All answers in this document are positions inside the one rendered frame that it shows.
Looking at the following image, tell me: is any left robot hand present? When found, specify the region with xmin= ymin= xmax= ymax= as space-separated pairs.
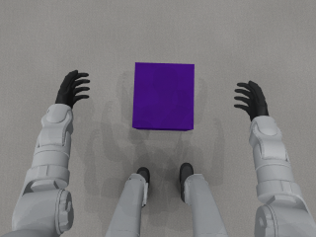
xmin=55 ymin=69 xmax=91 ymax=110

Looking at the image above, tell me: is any robot left shin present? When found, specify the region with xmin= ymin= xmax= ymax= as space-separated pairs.
xmin=125 ymin=174 xmax=146 ymax=183

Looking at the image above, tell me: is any left robot upper arm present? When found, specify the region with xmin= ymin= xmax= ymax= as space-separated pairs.
xmin=0 ymin=189 xmax=74 ymax=237

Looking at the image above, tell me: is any right robot upper arm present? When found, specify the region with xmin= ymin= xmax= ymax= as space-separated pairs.
xmin=254 ymin=204 xmax=316 ymax=237

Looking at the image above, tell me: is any robot right forearm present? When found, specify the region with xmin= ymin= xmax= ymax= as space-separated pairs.
xmin=249 ymin=116 xmax=316 ymax=226

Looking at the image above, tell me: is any right robot foot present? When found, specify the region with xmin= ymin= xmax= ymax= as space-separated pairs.
xmin=180 ymin=163 xmax=194 ymax=202

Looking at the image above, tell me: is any right robot hand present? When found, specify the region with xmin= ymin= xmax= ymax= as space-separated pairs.
xmin=234 ymin=80 xmax=269 ymax=121

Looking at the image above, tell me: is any carton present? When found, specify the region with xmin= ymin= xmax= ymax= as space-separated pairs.
xmin=132 ymin=62 xmax=195 ymax=131

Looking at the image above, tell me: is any robot left forearm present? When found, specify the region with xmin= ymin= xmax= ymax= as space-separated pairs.
xmin=12 ymin=104 xmax=74 ymax=231

